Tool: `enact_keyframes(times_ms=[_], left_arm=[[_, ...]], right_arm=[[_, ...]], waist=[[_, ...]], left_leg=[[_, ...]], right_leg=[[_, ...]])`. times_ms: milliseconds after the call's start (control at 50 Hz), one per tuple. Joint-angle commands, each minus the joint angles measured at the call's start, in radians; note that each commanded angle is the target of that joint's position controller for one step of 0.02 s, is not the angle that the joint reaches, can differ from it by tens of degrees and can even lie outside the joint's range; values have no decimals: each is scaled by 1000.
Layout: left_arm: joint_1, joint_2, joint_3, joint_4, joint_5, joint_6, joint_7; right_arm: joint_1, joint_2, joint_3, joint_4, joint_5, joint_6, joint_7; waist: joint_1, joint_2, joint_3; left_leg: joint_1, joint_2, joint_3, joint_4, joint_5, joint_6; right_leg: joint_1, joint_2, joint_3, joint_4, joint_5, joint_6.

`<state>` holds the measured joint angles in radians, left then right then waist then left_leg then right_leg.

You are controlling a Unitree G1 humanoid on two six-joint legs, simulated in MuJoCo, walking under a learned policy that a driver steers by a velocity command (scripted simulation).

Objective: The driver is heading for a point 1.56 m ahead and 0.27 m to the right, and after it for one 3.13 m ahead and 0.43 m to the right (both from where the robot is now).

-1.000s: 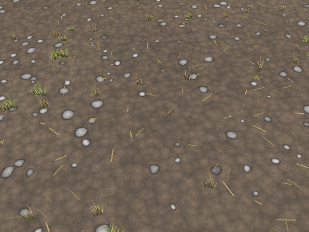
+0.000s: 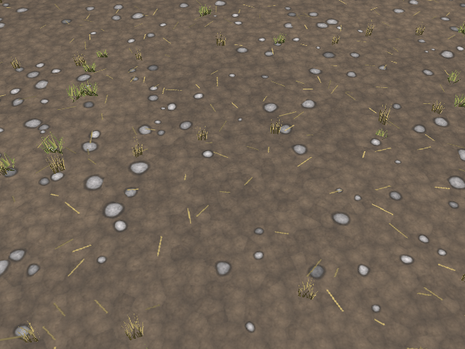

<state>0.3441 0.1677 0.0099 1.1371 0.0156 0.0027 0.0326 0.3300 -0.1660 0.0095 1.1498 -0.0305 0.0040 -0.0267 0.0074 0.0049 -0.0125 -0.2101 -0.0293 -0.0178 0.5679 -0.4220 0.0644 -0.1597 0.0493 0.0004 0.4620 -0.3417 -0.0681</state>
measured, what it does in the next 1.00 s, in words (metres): walks ahead: right foot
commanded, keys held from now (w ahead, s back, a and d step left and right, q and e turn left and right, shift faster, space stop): w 1.00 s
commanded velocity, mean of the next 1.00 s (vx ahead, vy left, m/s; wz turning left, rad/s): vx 0.44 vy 0.00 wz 0.00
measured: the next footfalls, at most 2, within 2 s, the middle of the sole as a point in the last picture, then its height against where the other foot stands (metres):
right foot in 0.60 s outside the picture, level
left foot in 1.14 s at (205, 290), level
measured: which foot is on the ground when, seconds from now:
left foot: down 0.00-0.58, up 0.60-1.00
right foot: down 0.00-0.14, up 0.16-0.58, down 0.60-1.00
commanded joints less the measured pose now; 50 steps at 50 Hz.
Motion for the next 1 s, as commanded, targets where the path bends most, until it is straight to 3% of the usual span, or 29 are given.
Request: enact_keyframes(times_ms=[20, 80, 120, 140, 160, 180, 200, 220, 240, 260, 340, 440, 480, 520, 560, 580, 600, 620, 640, 660, 680, 720, 740, 800, 860, 920, 1000], left_arm=[[135, 151, 43, 5, 8, -7, -1], [64, 157, 53, -24, 5, -28, -8], [-16, 151, 56, -51, -9, -32, -11], [-37, 133, 53, -65, -5, -38, -13], [-62, 75, 37, -91, 0, -49, -19], [-74, 38, 28, -134, 4, -59, -29], [-98, 109, 42, -140, 34, -60, -38], [-109, 92, 41, -141, 31, -67, -49], [-97, 72, 36, -132, 21, -75, -57], [-97, 76, 40, -129, 20, -77, -64], [-145, 73, 45, -149, 20, -55, -69], [-387, 39, 20, -253, 5, -47, -68], [-418, 47, 17, -272, -1, -47, -64], [-364, 79, 27, -270, -2, -50, -53], [-157, 126, 52, -209, -4, -62, -38], [-4, 146, 66, -159, 1, -70, -30], [139, 216, 89, -129, 26, -74, -21], [147, 285, 103, -138, 45, -71, -28], [70, 251, 101, -140, 0, -63, -40], [-44, 189, 83, -160, -11, -67, -42], [-92, 128, 68, -164, -7, -78, -46], [-81, 64, 46, -137, -2, -96, -37], [-50, 68, 44, -123, 0, -105, -33], [21, 102, 45, -99, -2, -120, -29], [84, 112, 40, -94, -5, -117, -30], [139, 105, 33, -87, -6, -116, -29], [215, 110, 29, -65, -1, -114, -20]], right_arm=[[-82, -51, -11, -93, -12, -34, 15], [-52, -57, -22, -113, 3, -60, 32], [90, -27, -26, -66, 15, -69, 31], [180, -43, -36, -34, 14, -71, 25], [289, -107, -53, -17, 0, -78, 14], [400, -208, -79, 6, 7, -74, 14], [328, -169, -72, -6, 5, -66, 11], [234, -143, -64, -44, 5, -72, 16], [176, -130, -61, -66, 7, -82, 19], [154, -116, -55, -77, 10, -92, 17], [239, -76, -35, -40, 15, -111, 11], [262, -78, -23, -36, 12, -112, 5], [267, -98, -26, -32, 11, -115, 2], [243, -120, -30, -32, 12, -120, 0], [212, -146, -40, -37, 11, -118, -3], [187, -155, -43, -43, 17, -113, -1], [197, -121, -35, -64, 20, -112, 6], [317, 5, -20, -78, 42, -105, 20], [240, -100, -47, -85, 24, -99, 20], [134, -114, -54, -126, 16, -100, 23], [80, -105, -55, -138, 10, -104, 25], [96, -66, -55, -132, -7, -84, 34], [113, -45, -54, -130, -9, -73, 39], [27, -49, -58, -164, -12, -50, 46], [-133, -66, -59, -221, -8, -44, 54], [-260, -54, -51, -264, 5, -48, 58], [-374, -54, -44, -301, 11, -52, 57]], waist=[[45, -132, 196], [-7, -107, 168], [-84, -87, 152], [-115, -38, 147], [-155, 137, 115], [-165, 318, 101], [-111, 160, 176], [-68, 70, 208], [-39, 41, 201], [-21, 30, 182], [-14, 65, 126], [-49, 91, 167], [-49, 110, 165], [-8, 115, 125], [83, 113, 11], [152, 97, -60], [188, 20, -153], [94, -194, -244], [94, -74, -198], [50, -53, -33], [30, 3, 42], [-34, 5, 67], [-45, -22, 61], [-51, -32, 89], [-18, -39, 118], [17, -52, 122], [55, -71, 122]], left_leg=[[-284, 33, 45, 167, -10, 11], [-192, 47, 50, 101, -23, 17], [102, -10, 109, -90, 103, 23], [249, -14, 82, -152, 96, 24], [367, 172, -192, -308, -84, 47], [402, 387, -590, -463, -327, 139], [299, 409, -611, -460, -348, 167], [232, 374, -527, -457, -272, 158], [208, 329, -430, -466, -129, 140], [207, 298, -356, -473, -6, 126], [274, 222, -141, -416, 537, 100], [201, 182, -45, -420, 743, 94], [204, 195, -31, -413, 837, 93], [241, 216, -11, -328, 1076, 83], [281, 219, 6, -88, 1240, 68], [219, 197, 24, 103, 1144, 59], [39, 150, 47, 381, 801, 54], [-301, -42, 64, 781, -77, 21], [-393, -14, -52, 855, -30, 44], [-436, 42, -45, 813, 75, 50], [-404, 74, -39, 757, 133, 50], [-295, 111, -39, 667, 161, 34], [-270, 113, -31, 635, 153, 23], [-339, 130, 7, 545, 199, -4], [-439, 142, 43, 406, 315, -27], [-429, 118, 80, 226, 404, -38], [-424, 80, 113, 78, 432, -20]], right_leg=[[-28, -349, 476, -341, -453, -191], [-71, -307, 363, -312, -305, -158], [-245, -214, 225, -221, -267, -112], [-347, -165, 168, -115, -246, -91], [-462, -71, 44, 160, -187, -52], [-621, 16, -73, 432, -214, -29], [-648, -52, -11, 591, -174, -42], [-649, -87, 16, 634, -76, -45], [-617, -110, 23, 632, 8, -35], [-593, -122, 16, 616, 63, -23], [-596, -104, -55, 585, 142, 15], [-514, -60, -134, 296, 232, 22], [-424, -37, -157, 191, 249, -2], [-307, -4, -162, 145, 237, -43], [-106, 34, -144, 106, 211, -85], [79, 18, -126, 32, 250, -104], [295, -167, 78, 9, 75, -143], [495, -465, 613, -93, 15, -293], [404, -432, 712, -214, -141, -299], [249, -406, 551, -249, -163, -261], [120, -363, 444, -284, -41, -231], [-17, -279, 273, -309, 150, -171], [-37, -277, 238, -310, 224, -174], [-37, -243, 148, -334, 321, -163], [11, -219, 99, -354, 404, -143], [55, -196, 52, -342, 521, -111], [185, -217, 38, -309, 629, -107]])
